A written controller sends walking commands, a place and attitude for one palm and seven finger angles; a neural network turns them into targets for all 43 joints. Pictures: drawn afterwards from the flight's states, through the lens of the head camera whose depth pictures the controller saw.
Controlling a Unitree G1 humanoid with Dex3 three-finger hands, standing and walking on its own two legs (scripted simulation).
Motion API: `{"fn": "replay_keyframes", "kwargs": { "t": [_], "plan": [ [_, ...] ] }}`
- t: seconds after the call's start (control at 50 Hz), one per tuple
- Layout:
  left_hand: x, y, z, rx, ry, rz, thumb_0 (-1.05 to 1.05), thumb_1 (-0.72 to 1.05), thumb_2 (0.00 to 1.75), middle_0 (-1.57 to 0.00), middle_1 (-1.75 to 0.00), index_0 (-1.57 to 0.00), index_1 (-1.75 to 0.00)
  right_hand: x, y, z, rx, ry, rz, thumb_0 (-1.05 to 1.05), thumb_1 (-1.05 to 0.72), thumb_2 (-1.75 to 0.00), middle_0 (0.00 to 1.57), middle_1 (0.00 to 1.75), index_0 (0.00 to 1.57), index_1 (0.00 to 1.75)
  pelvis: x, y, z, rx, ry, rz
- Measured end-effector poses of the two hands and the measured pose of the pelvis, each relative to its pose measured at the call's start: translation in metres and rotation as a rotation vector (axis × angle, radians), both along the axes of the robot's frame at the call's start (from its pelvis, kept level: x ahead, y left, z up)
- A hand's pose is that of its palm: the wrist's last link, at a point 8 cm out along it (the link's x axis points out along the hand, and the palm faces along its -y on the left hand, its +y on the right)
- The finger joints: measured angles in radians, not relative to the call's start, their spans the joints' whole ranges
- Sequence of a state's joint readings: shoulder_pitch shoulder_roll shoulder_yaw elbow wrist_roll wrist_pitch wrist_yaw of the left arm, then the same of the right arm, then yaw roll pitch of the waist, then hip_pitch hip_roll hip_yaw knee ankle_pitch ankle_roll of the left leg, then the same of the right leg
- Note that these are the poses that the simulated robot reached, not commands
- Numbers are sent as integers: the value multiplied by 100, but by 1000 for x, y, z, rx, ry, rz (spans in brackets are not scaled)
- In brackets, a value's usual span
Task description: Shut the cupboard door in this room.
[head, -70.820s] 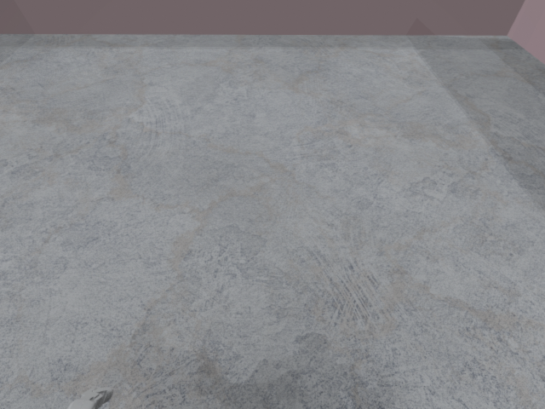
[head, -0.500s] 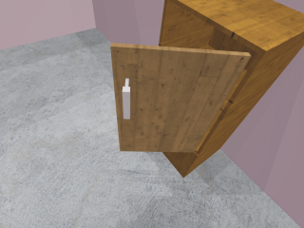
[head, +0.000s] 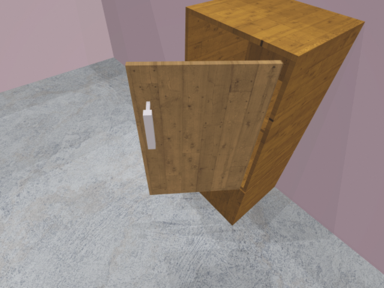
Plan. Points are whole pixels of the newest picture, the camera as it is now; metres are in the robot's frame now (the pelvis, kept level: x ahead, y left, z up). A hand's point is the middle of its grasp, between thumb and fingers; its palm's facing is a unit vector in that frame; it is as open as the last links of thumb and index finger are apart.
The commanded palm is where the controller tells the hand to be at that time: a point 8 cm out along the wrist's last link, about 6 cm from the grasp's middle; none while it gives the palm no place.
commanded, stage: come to a stop and stand still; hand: left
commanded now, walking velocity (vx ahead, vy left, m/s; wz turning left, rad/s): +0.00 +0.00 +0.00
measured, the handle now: (150, 125) +0.52 +0.15 +0.03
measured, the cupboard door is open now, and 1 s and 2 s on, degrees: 55 55 55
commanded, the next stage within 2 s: look again from close up in 1.04 s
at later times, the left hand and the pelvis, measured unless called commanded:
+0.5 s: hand out of the picture -0.03 +0.12 -0.18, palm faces +0.05 -0.99 -0.12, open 7.3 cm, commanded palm none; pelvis +0.01 -0.02 +0.00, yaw +0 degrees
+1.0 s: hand out of the picture +0.02 +0.13 -0.18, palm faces +0.03 -0.99 -0.16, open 7.3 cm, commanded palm none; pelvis +0.03 -0.02 +0.00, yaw +0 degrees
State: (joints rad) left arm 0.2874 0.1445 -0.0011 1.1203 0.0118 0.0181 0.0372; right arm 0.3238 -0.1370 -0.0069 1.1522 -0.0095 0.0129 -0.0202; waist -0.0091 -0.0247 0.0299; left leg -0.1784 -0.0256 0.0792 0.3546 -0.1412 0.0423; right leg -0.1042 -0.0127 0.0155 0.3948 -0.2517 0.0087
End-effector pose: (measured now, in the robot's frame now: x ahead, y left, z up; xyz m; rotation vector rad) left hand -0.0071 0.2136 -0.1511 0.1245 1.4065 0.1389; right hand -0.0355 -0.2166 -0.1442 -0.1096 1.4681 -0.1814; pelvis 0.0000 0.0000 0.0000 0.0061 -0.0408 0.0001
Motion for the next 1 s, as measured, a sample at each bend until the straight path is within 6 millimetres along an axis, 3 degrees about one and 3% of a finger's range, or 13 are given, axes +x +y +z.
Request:
{"fn": "replay_keyframes", "kwargs": {
  "t": [0.16, 0.28, 0.38, 0.62, 1.0],
  "plan": [
    [-47, -23, -1, -37, 111, 37, 0, 92, 90, -20, -29, -20, -30, -9, -8, 1, -8, 31, 4, 0, -91, -90, 20, 30, 20, 30, -5, -7, 0, -3, 14, 2],
    [-58, -34, -1, -51, 143, 48, 0, 91, 90, -20, -29, -20, -30, 1, -9, 0, -4, 11, 7, 0, -91, -90, 20, 30, 20, 30, -3, -11, 0, -4, 16, 1],
    [-48, -39, -2, -53, 122, 47, 0, 91, 90, -20, -29, -20, -30, 14, -7, -1, 7, -16, 13, 0, -91, -90, 20, 30, 20, 30, 1, -14, -1, -4, 17, 1],
    [-3, -37, -3, -38, 38, 19, 0, 92, 90, -20, -29, -20, -30, 33, -12, -1, 0, -32, 16, 1, -92, -90, 20, 30, 20, 30, 13, -18, 0, -2, 21, 0],
    [20, -29, -1, -12, 36, 18, 0, 91, 90, -20, -29, -20, -30, 56, -19, 0, -10, -29, 30, 0, -91, -90, 20, 30, 20, 30, 32, -21, 0, 0, 23, 1]
  ]
}}
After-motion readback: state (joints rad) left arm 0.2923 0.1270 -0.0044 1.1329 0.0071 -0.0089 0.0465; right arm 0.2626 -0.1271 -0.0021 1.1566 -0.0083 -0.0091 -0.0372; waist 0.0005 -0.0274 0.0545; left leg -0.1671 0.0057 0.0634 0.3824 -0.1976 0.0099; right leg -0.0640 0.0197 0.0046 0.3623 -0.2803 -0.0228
